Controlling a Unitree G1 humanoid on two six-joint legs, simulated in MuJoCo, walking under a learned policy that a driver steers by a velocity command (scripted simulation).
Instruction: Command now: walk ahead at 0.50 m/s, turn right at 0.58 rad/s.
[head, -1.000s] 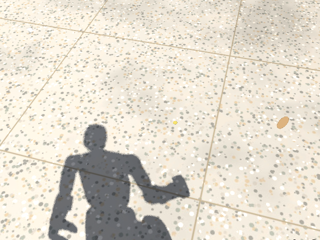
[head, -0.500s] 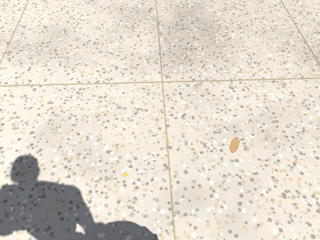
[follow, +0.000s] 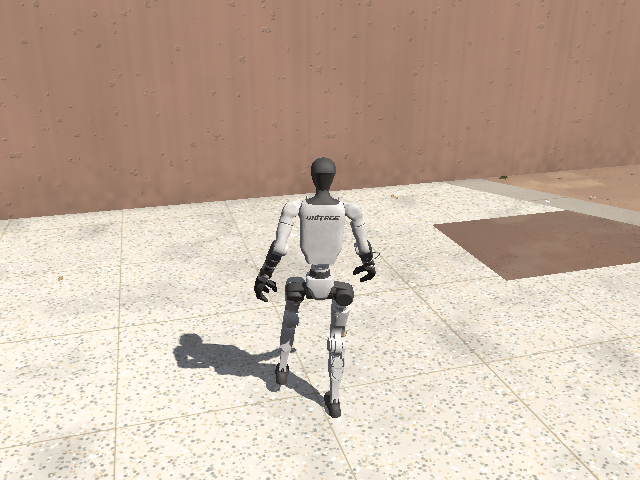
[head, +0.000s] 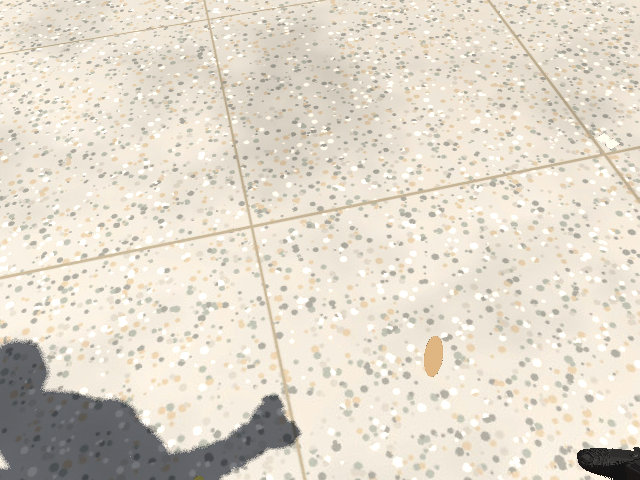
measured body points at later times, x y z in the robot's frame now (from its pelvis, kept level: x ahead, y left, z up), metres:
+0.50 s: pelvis +0.28 +0.04 +0.00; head +0.31 +0.04 +0.45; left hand +0.51 +0.26 -0.09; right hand +0.25 -0.23 -0.12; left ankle +0.25 +0.15 -0.75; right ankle +0.40 -0.14 -0.69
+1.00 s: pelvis +0.54 -0.05 +0.00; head +0.56 -0.06 +0.45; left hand +0.58 +0.23 -0.12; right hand +0.69 -0.32 -0.11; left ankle +0.69 +0.12 -0.68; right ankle +0.48 -0.13 -0.75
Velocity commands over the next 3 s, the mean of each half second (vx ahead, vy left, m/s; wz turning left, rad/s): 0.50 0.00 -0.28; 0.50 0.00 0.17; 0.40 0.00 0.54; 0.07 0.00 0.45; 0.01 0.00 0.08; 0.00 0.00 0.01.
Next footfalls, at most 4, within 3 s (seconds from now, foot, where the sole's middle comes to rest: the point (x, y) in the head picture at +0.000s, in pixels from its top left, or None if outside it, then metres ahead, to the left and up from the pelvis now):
0.16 left None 0.29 0.14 -0.78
0.68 right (436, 449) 0.52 -0.14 -0.78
1.22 left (329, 319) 0.82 0.09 -0.78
1.66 right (386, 245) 1.04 -0.04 -0.78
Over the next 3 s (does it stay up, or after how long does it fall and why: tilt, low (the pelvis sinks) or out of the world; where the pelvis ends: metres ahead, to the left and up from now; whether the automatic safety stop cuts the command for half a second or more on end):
stays up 0.91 0.05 -0.01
